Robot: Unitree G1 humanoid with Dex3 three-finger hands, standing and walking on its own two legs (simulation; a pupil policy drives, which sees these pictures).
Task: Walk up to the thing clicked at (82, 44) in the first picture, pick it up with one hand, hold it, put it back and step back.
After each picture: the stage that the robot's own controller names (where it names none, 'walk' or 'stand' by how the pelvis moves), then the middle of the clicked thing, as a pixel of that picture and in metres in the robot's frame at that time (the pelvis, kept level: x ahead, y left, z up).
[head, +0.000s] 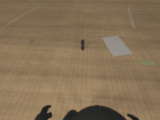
stand; (82, 45) +1.42 +0.17 -0.65
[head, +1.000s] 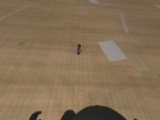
walk; (78, 49) +1.29 +0.16 -0.65
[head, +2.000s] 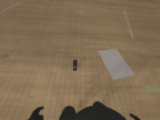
walk; (75, 65) +0.80 +0.17 -0.65
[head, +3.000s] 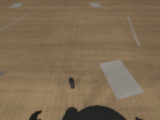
walk; (71, 83) +0.54 +0.23 -0.64
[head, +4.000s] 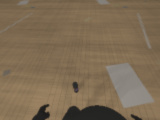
stand; (75, 87) +0.45 +0.19 -0.64
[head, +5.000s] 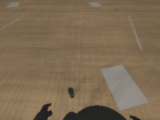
stand; (71, 93) +0.39 +0.22 -0.65
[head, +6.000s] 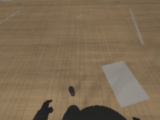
stand; (72, 91) +0.36 +0.21 -0.64
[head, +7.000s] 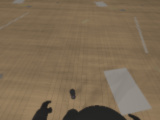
stand; (72, 94) +0.37 +0.18 -0.65
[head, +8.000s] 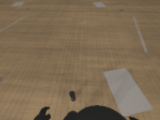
stand; (72, 96) +0.35 +0.20 -0.66
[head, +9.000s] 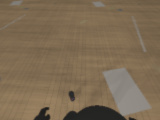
stand; (72, 96) +0.34 +0.20 -0.66
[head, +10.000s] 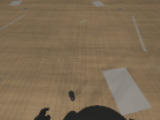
stand; (72, 96) +0.34 +0.20 -0.66
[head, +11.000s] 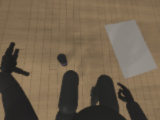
go down; (63, 61) +0.40 +0.23 -0.32
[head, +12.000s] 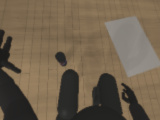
go down; (62, 60) +0.40 +0.24 -0.26
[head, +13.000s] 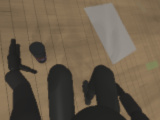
close in; (40, 54) +0.39 +0.28 -0.16
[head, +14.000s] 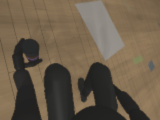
close; (32, 53) +0.39 +0.28 -0.16
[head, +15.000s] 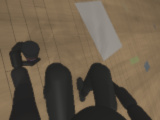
lift; (31, 54) +0.38 +0.29 -0.16
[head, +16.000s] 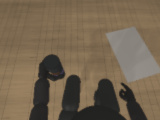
lift; (57, 69) +0.30 +0.22 +0.00
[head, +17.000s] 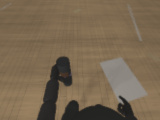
hold; (65, 73) +0.31 +0.17 +0.02
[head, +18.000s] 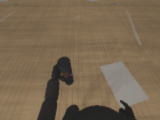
hold; (67, 73) +0.31 +0.16 +0.03
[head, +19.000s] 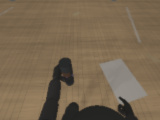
crouch; (67, 73) +0.31 +0.15 +0.01
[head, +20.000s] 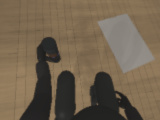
lower; (53, 52) +0.43 +0.23 -0.07
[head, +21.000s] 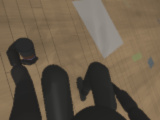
lower; (28, 54) +0.40 +0.28 -0.16
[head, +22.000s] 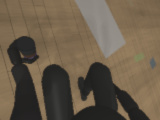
lower; (29, 52) +0.39 +0.29 -0.16
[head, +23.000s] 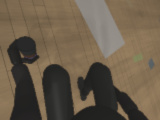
lower; (29, 52) +0.39 +0.29 -0.16
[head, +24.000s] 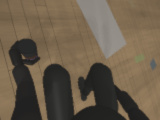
lower; (30, 53) +0.38 +0.29 -0.16
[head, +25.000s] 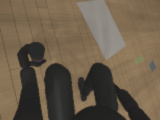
loosen; (37, 56) +0.38 +0.26 -0.16
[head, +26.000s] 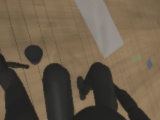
withdraw; (34, 57) +0.37 +0.26 -0.16
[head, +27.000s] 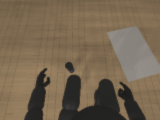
walk; (70, 68) +0.39 +0.20 -0.38
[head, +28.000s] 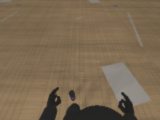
stand; (72, 95) +0.33 +0.17 -0.59
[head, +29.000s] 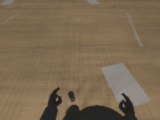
stand; (71, 96) +0.33 +0.19 -0.60
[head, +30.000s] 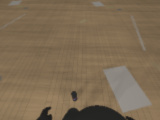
stand; (74, 96) +0.34 +0.17 -0.64
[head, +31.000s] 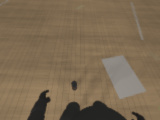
walk; (74, 86) +0.38 +0.14 -0.63
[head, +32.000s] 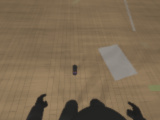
walk; (74, 70) +0.60 +0.16 -0.64
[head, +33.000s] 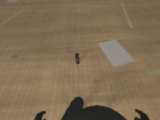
stand; (77, 58) +0.93 +0.28 -0.63
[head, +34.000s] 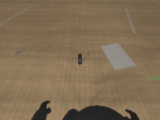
stand; (80, 59) +0.98 +0.18 -0.65
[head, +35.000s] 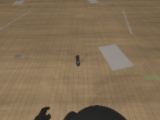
stand; (77, 61) +0.98 +0.21 -0.66
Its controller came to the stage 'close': yes
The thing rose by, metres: 0.67
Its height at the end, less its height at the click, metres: +0.00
